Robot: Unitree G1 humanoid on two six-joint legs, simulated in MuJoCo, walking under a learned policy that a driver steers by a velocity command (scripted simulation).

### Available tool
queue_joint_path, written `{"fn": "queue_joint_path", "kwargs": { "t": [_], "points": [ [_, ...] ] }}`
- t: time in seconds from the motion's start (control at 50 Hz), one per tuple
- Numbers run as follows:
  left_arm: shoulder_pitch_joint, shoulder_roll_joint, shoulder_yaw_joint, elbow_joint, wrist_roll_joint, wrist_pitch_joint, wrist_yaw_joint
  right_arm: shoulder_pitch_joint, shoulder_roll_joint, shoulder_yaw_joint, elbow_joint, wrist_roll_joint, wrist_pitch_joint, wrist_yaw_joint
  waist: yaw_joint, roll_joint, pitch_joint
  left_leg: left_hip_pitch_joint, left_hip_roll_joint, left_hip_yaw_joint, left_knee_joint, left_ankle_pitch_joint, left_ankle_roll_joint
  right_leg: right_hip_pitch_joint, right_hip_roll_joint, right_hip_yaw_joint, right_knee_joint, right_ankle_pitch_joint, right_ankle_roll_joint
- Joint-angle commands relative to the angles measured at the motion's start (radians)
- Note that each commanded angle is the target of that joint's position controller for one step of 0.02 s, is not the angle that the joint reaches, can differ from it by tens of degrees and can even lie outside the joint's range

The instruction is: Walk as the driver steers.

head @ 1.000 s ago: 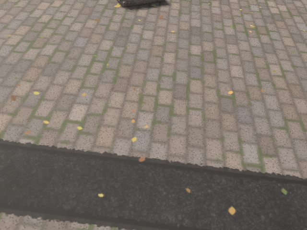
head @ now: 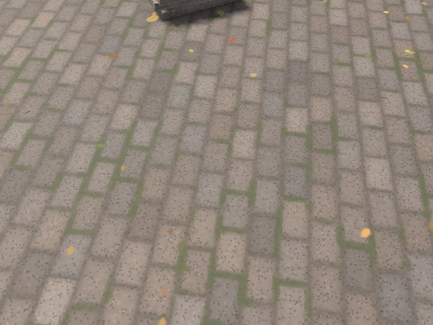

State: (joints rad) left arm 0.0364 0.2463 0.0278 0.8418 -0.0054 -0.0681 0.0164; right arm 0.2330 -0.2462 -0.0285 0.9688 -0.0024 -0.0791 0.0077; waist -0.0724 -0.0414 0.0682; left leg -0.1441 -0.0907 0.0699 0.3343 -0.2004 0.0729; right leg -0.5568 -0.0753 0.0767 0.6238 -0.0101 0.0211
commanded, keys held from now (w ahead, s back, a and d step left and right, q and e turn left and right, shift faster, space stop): shift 0.98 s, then w+shift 0.02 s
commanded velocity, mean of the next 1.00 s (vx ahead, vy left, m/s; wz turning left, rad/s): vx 0.04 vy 0.00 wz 0.00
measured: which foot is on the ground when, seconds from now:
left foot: down 0.00-0.08, up 0.10-0.32, down 0.34-1.00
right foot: up 0.00-0.04, down 0.06-1.00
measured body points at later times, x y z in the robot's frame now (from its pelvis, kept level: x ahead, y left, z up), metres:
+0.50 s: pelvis +0.09 -0.03 -0.01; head +0.10 -0.02 +0.44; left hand +0.20 +0.22 -0.14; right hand +0.14 -0.29 -0.15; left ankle +0.07 +0.11 -0.74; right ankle +0.15 -0.14 -0.74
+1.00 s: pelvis +0.11 -0.02 -0.01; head +0.12 -0.02 +0.44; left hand +0.20 +0.23 -0.16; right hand +0.13 -0.26 -0.16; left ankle +0.07 +0.11 -0.74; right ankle +0.15 -0.14 -0.74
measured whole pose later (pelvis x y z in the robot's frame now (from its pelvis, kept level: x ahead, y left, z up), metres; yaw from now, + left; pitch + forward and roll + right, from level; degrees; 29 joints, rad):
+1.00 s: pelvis +0.11 -0.02 -0.01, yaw -1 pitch -1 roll +0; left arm 0.11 0.21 0.04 1.08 0.00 0.01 0.03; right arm 0.27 -0.19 -0.02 1.07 0.00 -0.01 -0.04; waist 0.00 0.00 0.03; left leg -0.16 0.02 0.00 0.53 -0.36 -0.02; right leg -0.31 0.01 0.01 0.55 -0.22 -0.01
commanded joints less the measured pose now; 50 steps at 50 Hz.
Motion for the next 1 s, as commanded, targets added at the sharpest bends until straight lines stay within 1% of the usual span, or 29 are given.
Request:
{"fn": "queue_joint_path", "kwargs": {
  "t": [0.02, 0.04, 0.06, 0.08, 0.1, 0.12, 0.14, 0.16, 0.18, 0.2, 0.22, 0.26, 0.3, 0.32, 0.34, 0.36, 0.38, 0.4, 0.42, 0.44, 0.5, 0.58, 0.68, 0.98, 1.0],
  "points": [
    [0.074, 0.107, 0.031, -0.011, 0.015, -0.006, -0.006, -0.042, -0.133, -0.027, -0.035, 0.013, 0.005, -0.010, 0.075, 0.120, -0.148, -0.026, 0.239, -0.095, 0.056, 0.488, 0.096, 0.252, 0.045, -0.056, -0.121, 0.089, -0.038],
    [0.103, 0.128, 0.041, 0.007, 0.024, -0.008, -0.005, -0.029, -0.118, -0.023, -0.026, 0.014, 0.006, -0.011, 0.088, 0.107, -0.152, -0.031, 0.213, -0.101, 0.112, 0.401, 0.066, 0.309, 0.050, -0.054, -0.169, 0.151, -0.059],
    [0.124, 0.179, 0.053, 0.012, 0.032, -0.010, 0.001, 0.014, -0.098, -0.019, -0.019, -0.001, 0.002, -0.014, 0.078, 0.041, -0.165, -0.070, 0.158, -0.075, 0.197, 0.260, 0.016, 0.394, -0.027, 0.016, -0.169, 0.509, -0.090],
    [0.121, 0.197, 0.049, 0.008, 0.044, -0.004, 0.006, 0.136, -0.042, -0.006, 0.005, -0.013, -0.004, -0.013, 0.014, -0.097, -0.233, -0.199, 0.081, -0.045, 0.313, -0.096, -0.039, 0.560, -0.173, 0.148, -0.112, 0.809, -0.208],
    [0.156, 0.117, 0.030, 0.022, 0.039, 0.006, 0.001, 0.166, -0.027, 0.003, 0.023, -0.003, 0.006, -0.016, 0.048, -0.179, -0.316, -0.232, 0.078, -0.069, 0.420, -0.319, -0.074, 0.610, -0.253, 0.247, -0.126, 0.772, -0.309],
    [0.164, 0.081, 0.020, 0.030, 0.026, 0.012, -0.008, 0.105, -0.081, -0.008, 0.008, 0.009, 0.025, -0.018, 0.074, -0.151, -0.314, -0.271, 0.087, -0.096, 0.504, -0.439, -0.095, 0.593, -0.253, 0.291, -0.167, 0.598, -0.327],
    [0.154, 0.097, 0.021, 0.037, 0.021, 0.016, -0.012, 0.048, -0.107, -0.016, -0.008, 0.016, 0.047, -0.024, 0.081, -0.112, -0.291, -0.309, 0.102, -0.116, 0.556, -0.462, -0.105, 0.557, -0.245, 0.311, -0.204, 0.405, -0.313],
    [0.124, 0.118, 0.025, 0.033, 0.020, 0.019, -0.011, 0.019, -0.115, -0.023, -0.010, 0.015, 0.070, -0.032, 0.076, -0.076, -0.263, -0.317, 0.122, -0.133, 0.591, -0.427, -0.116, 0.494, -0.243, 0.324, -0.242, 0.239, -0.295],
    [0.069, 0.130, 0.027, 0.022, 0.019, 0.020, -0.007, 0.004, -0.119, -0.028, -0.011, 0.010, 0.090, -0.040, 0.059, -0.056, -0.227, -0.292, 0.139, -0.142, 0.592, -0.386, -0.123, 0.405, -0.230, 0.304, -0.274, 0.133, -0.272],
    [0.021, 0.131, 0.028, 0.013, 0.023, 0.024, -0.003, 0.003, -0.109, -0.029, -0.009, 0.008, 0.102, -0.047, 0.041, -0.067, -0.203, -0.254, 0.146, -0.138, 0.556, -0.351, -0.127, 0.332, -0.204, 0.267, -0.299, 0.058, -0.247],
    [-0.006, 0.126, 0.028, 0.010, 0.026, 0.029, 0.001, 0.007, -0.094, -0.026, -0.002, 0.008, 0.107, -0.052, 0.032, -0.082, -0.187, -0.214, 0.143, -0.124, 0.495, -0.319, -0.128, 0.284, -0.170, 0.224, -0.316, 0.003, -0.227],
    [-0.010, 0.115, 0.028, 0.019, 0.025, 0.038, 0.008, 0.015, -0.070, -0.023, 0.018, 0.007, 0.104, -0.057, 0.031, -0.091, -0.191, -0.127, 0.123, -0.090, 0.378, -0.205, -0.123, 0.245, -0.122, 0.153, -0.321, -0.043, -0.205],
    [-0.002, 0.105, 0.026, 0.034, 0.012, 0.045, 0.013, 0.035, -0.055, -0.021, 0.040, 0.003, 0.100, -0.054, 0.019, -0.084, -0.196, -0.045, 0.106, -0.062, 0.225, -0.062, -0.109, 0.234, -0.093, 0.114, -0.307, -0.131, -0.187],
    [0.017, 0.096, 0.023, 0.045, 0.004, 0.047, 0.014, 0.031, -0.058, -0.021, 0.043, -0.003, 0.101, -0.050, 0.019, -0.076, -0.186, -0.013, 0.103, -0.059, 0.152, -0.010, -0.094, 0.225, -0.073, 0.102, -0.305, -0.219, -0.162],
    [0.044, 0.086, 0.020, 0.057, 0.000, 0.046, 0.013, 0.017, -0.082, -0.023, 0.036, -0.017, 0.101, -0.048, 0.032, -0.045, -0.167, 0.008, 0.139, -0.091, 0.119, 0.026, -0.073, 0.200, -0.054, 0.091, -0.302, -0.322, -0.123],
    [0.060, 0.088, 0.023, 0.061, 0.006, 0.045, 0.010, -0.006, -0.123, -0.029, 0.026, -0.018, 0.102, -0.048, 0.063, 0.009, -0.123, -0.032, 0.173, -0.115, 0.110, -0.037, -0.045, 0.178, -0.016, 0.055, -0.296, -0.397, -0.092],
    [0.049, 0.089, 0.027, 0.059, 0.011, 0.046, 0.011, -0.014, -0.134, -0.034, 0.035, -0.009, 0.096, -0.044, 0.074, 0.081, -0.078, -0.143, 0.166, -0.120, 0.093, -0.178, -0.025, 0.225, 0.030, -0.004, -0.275, -0.388, -0.068],
    [0.038, 0.090, 0.027, 0.064, 0.017, 0.046, 0.013, -0.026, -0.102, -0.027, 0.033, -0.008, 0.085, -0.042, 0.070, 0.084, -0.062, -0.193, 0.164, -0.124, 0.063, -0.215, -0.029, 0.277, 0.039, -0.015, -0.237, -0.333, -0.060],
    [0.044, 0.080, 0.028, 0.070, 0.014, 0.046, 0.014, -0.033, -0.091, -0.024, 0.037, -0.011, 0.075, -0.042, 0.077, 0.097, -0.061, -0.208, 0.166, -0.124, 0.049, -0.198, -0.041, 0.306, 0.043, -0.022, -0.214, -0.277, -0.066],
    [0.052, 0.076, 0.028, 0.080, 0.011, 0.047, 0.016, -0.037, -0.094, -0.025, 0.037, -0.011, 0.066, -0.042, 0.079, 0.101, -0.060, -0.209, 0.163, -0.123, 0.046, -0.164, -0.052, 0.323, 0.043, -0.026, -0.196, -0.223, -0.074],
    [0.068, 0.074, 0.031, 0.101, 0.009, 0.047, 0.012, -0.006, -0.088, -0.023, 0.050, -0.006, 0.051, -0.043, 0.075, 0.084, -0.080, -0.179, 0.158, -0.116, 0.065, -0.085, -0.060, 0.350, 0.045, -0.035, -0.164, -0.093, -0.085],
    [0.066, 0.074, 0.032, 0.122, 0.007, 0.053, 0.009, 0.022, -0.080, -0.020, 0.059, -0.002, 0.053, -0.046, 0.068, 0.062, -0.085, -0.159, 0.149, -0.105, 0.084, -0.036, -0.058, 0.365, 0.044, -0.037, -0.147, -0.029, -0.085],
    [0.070, 0.076, 0.033, 0.148, 0.005, 0.061, 0.011, 0.047, -0.068, -0.017, 0.068, -0.001, 0.056, -0.048, 0.065, 0.046, -0.084, -0.143, 0.141, -0.095, 0.096, 0.000, -0.059, 0.374, 0.043, -0.036, -0.138, 0.000, -0.084],
    [0.068, 0.068, 0.032, 0.203, 0.002, 0.074, 0.019, 0.093, -0.035, -0.011, 0.087, -0.003, 0.060, -0.053, 0.070, 0.048, -0.055, -0.133, 0.127, -0.077, 0.085, -0.014, -0.065, 0.375, 0.043, -0.032, -0.145, -0.033, -0.078],
    [0.104, 0.062, 0.032, 0.225, -0.002, 0.076, 0.019, 0.134, -0.033, -0.014, 0.105, 0.002, 0.063, -0.053, 0.067, 0.057, -0.092, -0.119, 0.117, -0.069, 0.070, -0.225, -0.049, 0.381, 0.070, -0.059, -0.137, -0.295, -0.083]
  ]
}}
Keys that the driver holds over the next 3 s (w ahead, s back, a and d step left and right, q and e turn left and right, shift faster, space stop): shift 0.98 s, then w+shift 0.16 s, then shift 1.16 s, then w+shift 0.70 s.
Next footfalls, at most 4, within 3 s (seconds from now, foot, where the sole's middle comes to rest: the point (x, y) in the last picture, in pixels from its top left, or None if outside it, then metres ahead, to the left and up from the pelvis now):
0.06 right None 0.24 -0.17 -0.78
0.34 left None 0.11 0.11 -0.78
1.60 left None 0.37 0.05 -0.78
2.64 left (175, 317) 0.48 0.12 -0.78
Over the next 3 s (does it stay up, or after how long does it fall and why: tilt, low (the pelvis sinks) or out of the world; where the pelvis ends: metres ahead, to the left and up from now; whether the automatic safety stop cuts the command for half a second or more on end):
stays up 0.59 0.04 -0.01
